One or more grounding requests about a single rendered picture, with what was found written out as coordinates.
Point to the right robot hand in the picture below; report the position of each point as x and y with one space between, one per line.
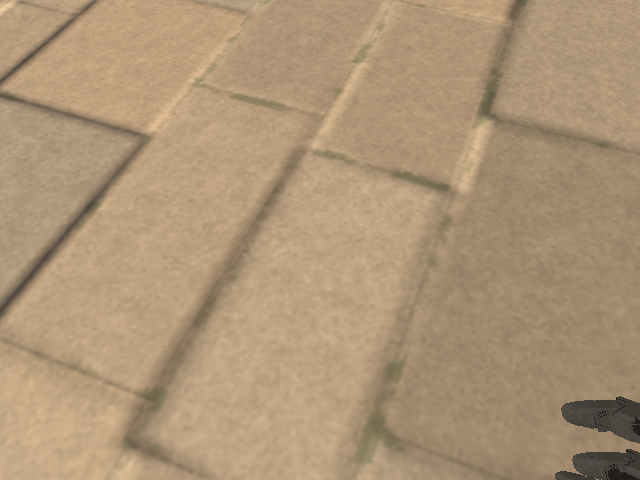
620 416

